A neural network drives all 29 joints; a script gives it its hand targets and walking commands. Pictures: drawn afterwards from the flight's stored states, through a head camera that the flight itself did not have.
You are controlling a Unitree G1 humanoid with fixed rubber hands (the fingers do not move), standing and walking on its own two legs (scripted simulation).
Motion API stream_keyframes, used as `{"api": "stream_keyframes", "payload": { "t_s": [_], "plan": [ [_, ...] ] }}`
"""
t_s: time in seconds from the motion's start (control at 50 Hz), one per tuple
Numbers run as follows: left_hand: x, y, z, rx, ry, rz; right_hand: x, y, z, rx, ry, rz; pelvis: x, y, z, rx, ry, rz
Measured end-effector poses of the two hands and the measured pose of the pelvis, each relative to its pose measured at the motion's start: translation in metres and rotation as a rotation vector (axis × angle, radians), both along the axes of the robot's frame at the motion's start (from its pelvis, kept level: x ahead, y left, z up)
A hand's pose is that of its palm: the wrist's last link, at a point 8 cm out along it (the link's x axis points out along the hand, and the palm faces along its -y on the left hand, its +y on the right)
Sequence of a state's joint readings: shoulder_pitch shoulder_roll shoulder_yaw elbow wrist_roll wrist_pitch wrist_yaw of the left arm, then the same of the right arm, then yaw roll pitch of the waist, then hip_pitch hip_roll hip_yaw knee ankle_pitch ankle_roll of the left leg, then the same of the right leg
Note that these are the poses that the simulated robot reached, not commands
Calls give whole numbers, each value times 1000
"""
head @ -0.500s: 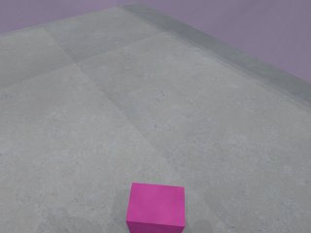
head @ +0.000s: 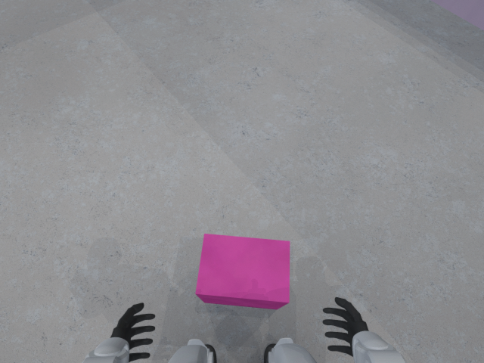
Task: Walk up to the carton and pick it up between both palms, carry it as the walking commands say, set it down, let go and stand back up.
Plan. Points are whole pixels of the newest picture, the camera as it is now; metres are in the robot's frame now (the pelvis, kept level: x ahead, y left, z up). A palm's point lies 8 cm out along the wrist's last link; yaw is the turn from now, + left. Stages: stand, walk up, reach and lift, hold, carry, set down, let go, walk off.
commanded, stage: reach and lift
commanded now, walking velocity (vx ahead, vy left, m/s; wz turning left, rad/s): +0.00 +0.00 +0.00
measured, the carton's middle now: (243, 274) +0.35 -0.02 -0.61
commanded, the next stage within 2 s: none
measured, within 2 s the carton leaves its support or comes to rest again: neither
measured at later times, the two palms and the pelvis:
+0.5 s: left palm (122, 304) +0.22 +0.22 -0.15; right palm (361, 313) +0.20 -0.23 -0.15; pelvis -0.08 +0.00 -0.06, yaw +0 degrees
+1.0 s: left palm (142, 232) +0.38 +0.22 -0.19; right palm (347, 246) +0.34 -0.24 -0.19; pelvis -0.07 +0.00 -0.09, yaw +0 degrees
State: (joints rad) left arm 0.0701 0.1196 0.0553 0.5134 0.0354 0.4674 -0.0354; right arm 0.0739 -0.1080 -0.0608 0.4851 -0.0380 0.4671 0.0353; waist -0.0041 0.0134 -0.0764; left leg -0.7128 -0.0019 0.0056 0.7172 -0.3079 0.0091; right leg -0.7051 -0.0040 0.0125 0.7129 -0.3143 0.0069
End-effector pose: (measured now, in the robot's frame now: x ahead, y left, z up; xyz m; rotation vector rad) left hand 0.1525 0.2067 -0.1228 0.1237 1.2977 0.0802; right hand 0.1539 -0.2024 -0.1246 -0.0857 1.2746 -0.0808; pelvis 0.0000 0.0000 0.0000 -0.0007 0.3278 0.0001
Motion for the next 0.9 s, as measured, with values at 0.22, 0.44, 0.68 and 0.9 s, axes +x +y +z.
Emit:
{"api": "stream_keyframes", "payload": {
  "t_s": [0.22, 0.44, 0.68, 0.9],
  "plan": [
    [15, 6, -20, -6, -173, -15, 13, -23, -16, -55, -154, -19, -27, 0, -32, 3, 49, 12],
    [55, 12, -27, 11, -286, -56, 30, -27, -23, -35, -293, -50, -69, -1, -58, -2, -28, -5],
    [135, 15, -40, -15, -392, -76, 99, -27, -38, -80, -391, -79, -88, 7, -76, -8, 48, -6],
    [206, 7, -59, -20, -554, -65, 166, -35, -56, -81, -538, -84, -77, 6, -91, -9, 251, -5]
  ]
}}
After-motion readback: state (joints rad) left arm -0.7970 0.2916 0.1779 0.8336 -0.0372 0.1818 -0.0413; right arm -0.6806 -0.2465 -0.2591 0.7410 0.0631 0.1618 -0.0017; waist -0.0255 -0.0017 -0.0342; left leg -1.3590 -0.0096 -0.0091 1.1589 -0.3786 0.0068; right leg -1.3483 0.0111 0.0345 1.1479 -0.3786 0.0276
